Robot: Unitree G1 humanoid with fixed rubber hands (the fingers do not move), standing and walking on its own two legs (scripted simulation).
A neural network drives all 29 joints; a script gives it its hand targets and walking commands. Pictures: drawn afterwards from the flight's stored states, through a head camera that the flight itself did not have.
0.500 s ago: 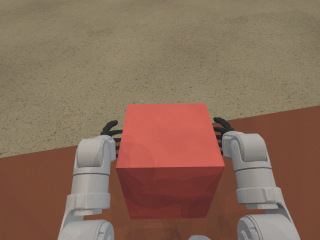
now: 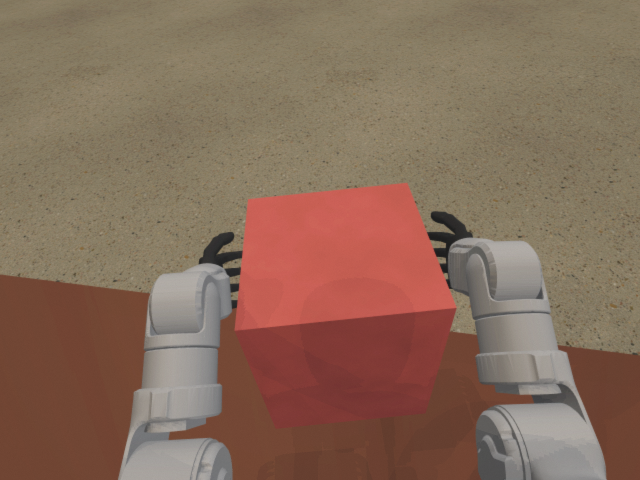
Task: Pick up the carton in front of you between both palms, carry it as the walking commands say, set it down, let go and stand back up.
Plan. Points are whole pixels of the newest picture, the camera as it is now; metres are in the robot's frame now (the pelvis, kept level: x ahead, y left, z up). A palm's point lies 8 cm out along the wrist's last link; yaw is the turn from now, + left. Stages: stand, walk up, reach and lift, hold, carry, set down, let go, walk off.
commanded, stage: carry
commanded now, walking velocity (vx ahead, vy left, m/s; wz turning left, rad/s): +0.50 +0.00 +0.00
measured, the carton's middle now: (339, 309) +0.35 -0.01 +0.03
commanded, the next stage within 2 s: none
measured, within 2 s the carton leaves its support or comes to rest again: neither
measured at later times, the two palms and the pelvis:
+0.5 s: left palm (219, 189) +0.61 +0.20 +0.04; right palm (385, 176) +0.61 -0.10 +0.04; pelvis +0.26 +0.04 -0.03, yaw +3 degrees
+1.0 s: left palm (250, 122) +0.87 +0.17 +0.02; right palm (377, 105) +0.91 -0.13 +0.02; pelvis +0.54 -0.01 -0.08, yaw +4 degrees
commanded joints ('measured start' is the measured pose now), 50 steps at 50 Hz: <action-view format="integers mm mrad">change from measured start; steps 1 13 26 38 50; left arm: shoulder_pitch -932 -811 -775 -618 -949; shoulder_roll -1086 -1104 -1141 -859 -1121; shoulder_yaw -643 -670 -683 -595 -652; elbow -235 -103 -253 -178 -240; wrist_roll -497 -520 -433 -305 -512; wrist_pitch -56 -49 -100 -28 -38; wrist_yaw -245 -285 -192 -200 -256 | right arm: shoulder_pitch -753 -571 -754 -642 -759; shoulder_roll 1190 1054 1187 1041 1200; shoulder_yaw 603 527 683 695 598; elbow -187 -111 -389 -240 -221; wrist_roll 395 243 460 444 391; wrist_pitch -49 -39 -89 -43 -45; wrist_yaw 198 176 237 246 198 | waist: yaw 35 17 -56 -30 18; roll -173 -134 106 43 -101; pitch -401 -426 -504 -436 -437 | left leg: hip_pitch -133 357 716 522 -171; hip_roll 41 -18 265 125 86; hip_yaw -13 147 -203 -7 -4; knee -144 -841 -691 -280 -69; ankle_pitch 103 690 922 768 143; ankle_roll -10 65 174 78 -37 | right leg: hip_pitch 408 430 -331 215 431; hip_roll -259 -117 -16 37 -215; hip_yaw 315 12 63 -30 371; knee -217 139 382 -284 -216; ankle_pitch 279 647 -120 456 325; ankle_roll -152 -22 34 -52 -165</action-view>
